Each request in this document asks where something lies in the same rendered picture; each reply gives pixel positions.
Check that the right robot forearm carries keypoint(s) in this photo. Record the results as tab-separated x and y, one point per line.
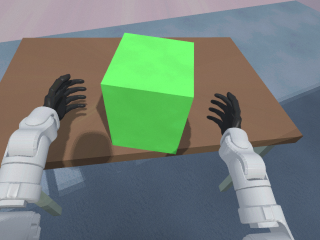
257	204

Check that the robot left upper arm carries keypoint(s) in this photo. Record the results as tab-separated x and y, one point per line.
20	225

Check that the table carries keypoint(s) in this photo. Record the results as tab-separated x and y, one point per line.
84	137

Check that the robot left hand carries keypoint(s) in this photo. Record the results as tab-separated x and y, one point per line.
57	95

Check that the left robot forearm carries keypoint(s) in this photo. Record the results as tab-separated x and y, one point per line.
25	158

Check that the robot right hand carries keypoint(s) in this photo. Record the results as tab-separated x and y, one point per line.
231	117

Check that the carton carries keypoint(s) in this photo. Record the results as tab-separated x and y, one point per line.
148	90

